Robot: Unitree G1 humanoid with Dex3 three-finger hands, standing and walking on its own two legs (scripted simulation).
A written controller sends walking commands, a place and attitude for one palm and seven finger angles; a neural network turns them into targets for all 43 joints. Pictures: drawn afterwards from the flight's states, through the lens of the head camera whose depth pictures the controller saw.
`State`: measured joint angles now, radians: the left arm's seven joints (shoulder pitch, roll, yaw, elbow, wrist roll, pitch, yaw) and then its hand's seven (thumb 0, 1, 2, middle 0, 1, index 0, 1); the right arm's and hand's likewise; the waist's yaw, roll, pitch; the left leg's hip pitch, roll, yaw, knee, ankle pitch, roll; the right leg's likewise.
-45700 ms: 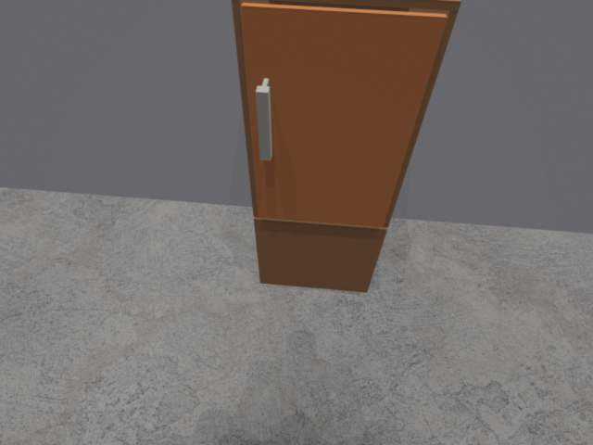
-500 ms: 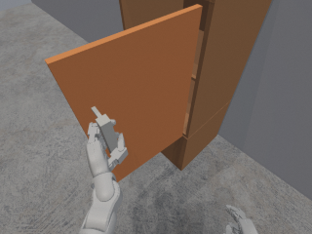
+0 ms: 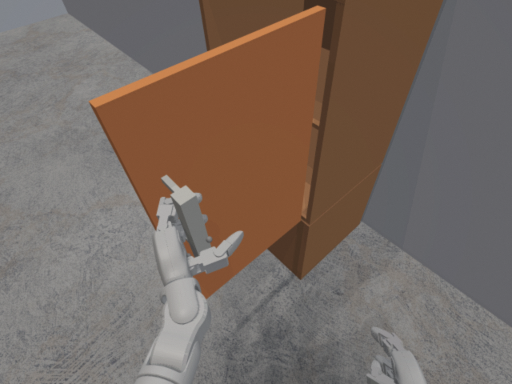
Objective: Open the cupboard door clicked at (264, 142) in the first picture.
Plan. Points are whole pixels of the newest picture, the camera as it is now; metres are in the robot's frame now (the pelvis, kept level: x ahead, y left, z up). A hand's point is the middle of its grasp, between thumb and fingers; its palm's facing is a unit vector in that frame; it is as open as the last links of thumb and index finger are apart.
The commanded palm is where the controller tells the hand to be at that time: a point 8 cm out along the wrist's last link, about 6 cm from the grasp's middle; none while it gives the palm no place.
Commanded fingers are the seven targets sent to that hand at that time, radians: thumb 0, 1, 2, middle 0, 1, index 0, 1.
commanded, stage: open thumb and fingers to let go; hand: left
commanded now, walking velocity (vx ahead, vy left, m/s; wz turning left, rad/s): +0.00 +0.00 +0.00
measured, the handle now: (187, 221) +0.36 +0.14 +0.06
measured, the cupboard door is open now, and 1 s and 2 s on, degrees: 90 91 91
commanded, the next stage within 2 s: slide the hand sideways off the handle in 0.42 s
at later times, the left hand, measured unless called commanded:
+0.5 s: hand (208, 237) +0.32 +0.10 +0.07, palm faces +0.35 -0.94 -0.01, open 14.7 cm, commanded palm +0.29 +0.14 +0.06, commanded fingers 0.00 -0.50 0.30 -0.15 -0.30 -0.15 -0.30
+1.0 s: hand (198, 262) +0.28 +0.10 +0.06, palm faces -0.10 -1.00 -0.02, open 16.3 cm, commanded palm +0.25 +0.17 +0.06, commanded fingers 0.00 -0.50 0.30 -0.15 -0.30 -0.15 -0.30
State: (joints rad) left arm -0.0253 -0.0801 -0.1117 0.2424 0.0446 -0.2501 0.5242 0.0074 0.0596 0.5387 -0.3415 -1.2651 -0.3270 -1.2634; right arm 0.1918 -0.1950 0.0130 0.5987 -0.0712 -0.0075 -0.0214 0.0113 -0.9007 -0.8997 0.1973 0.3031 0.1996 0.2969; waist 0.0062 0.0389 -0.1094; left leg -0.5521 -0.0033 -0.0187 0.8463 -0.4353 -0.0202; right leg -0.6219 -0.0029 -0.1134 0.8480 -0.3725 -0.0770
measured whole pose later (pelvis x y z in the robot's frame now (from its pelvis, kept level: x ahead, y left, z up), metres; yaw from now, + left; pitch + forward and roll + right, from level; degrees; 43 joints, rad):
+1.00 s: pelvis -0.01 +0.04 +0.00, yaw -2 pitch +7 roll +0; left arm 0.05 0.06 -0.13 0.15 -0.06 -0.27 0.04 -0.01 -0.50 0.30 -0.17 -0.32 -0.16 -0.32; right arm 0.26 -0.22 0.04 0.51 -0.01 -0.08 0.00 0.01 -0.90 -0.90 0.20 0.30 0.20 0.30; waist 0.00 0.02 -0.08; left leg -0.57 -0.02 0.04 0.89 -0.45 0.03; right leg -0.64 -0.02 -0.06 0.87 -0.36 -0.03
